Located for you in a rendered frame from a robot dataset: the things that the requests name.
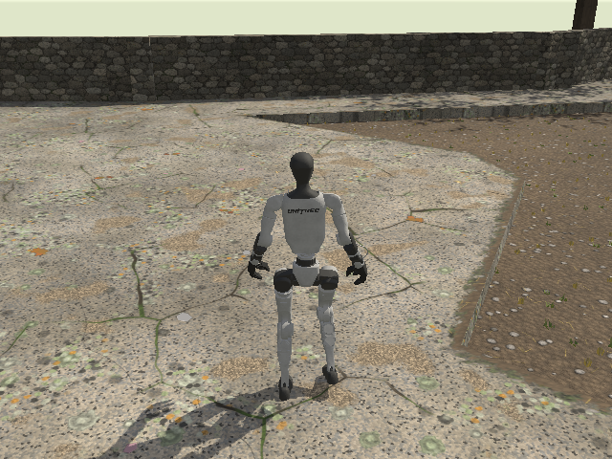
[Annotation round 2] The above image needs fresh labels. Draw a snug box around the left robot shin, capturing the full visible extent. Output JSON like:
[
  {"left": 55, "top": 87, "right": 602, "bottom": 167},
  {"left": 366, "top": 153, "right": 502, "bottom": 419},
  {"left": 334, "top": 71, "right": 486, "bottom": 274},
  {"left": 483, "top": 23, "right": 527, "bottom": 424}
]
[{"left": 277, "top": 322, "right": 292, "bottom": 387}]

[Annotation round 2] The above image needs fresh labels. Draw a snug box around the robot right foot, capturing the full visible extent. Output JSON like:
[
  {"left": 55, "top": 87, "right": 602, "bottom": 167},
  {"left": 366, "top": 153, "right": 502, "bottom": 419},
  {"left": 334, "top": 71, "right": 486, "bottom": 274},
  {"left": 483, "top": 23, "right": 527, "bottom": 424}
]
[{"left": 322, "top": 364, "right": 339, "bottom": 384}]

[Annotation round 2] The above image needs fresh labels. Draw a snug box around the right robot hand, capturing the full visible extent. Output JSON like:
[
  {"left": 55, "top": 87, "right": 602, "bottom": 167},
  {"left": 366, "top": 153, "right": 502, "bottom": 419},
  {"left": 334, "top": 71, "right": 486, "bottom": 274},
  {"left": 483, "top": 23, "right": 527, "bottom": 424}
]
[{"left": 346, "top": 262, "right": 368, "bottom": 285}]

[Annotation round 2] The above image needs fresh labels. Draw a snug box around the robot right upper arm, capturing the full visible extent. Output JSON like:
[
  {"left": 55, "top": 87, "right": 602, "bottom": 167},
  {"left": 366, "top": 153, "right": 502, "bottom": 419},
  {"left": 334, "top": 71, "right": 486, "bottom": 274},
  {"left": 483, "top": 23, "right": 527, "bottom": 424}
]
[{"left": 323, "top": 193, "right": 352, "bottom": 246}]

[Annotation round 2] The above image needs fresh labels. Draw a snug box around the left robot hand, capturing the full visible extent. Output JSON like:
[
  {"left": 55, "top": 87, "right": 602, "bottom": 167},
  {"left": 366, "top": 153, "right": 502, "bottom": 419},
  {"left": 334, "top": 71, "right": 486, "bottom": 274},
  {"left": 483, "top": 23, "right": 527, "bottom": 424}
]
[{"left": 248, "top": 261, "right": 270, "bottom": 279}]

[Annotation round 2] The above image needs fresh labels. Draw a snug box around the right robot forearm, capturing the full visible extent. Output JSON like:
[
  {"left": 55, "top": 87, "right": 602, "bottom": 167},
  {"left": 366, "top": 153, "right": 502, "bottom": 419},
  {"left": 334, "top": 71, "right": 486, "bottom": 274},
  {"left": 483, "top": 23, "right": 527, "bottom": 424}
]
[{"left": 343, "top": 230, "right": 364, "bottom": 269}]

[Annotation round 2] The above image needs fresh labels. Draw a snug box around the left robot forearm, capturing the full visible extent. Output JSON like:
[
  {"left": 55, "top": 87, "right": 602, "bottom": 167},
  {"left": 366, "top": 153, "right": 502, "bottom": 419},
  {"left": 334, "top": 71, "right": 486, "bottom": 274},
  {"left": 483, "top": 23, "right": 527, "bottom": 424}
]
[{"left": 250, "top": 232, "right": 267, "bottom": 266}]

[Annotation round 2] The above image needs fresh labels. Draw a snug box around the robot left upper arm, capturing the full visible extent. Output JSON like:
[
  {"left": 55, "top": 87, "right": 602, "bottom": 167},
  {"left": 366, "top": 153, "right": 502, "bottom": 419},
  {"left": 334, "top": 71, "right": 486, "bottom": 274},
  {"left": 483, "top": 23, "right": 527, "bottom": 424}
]
[{"left": 257, "top": 194, "right": 283, "bottom": 248}]

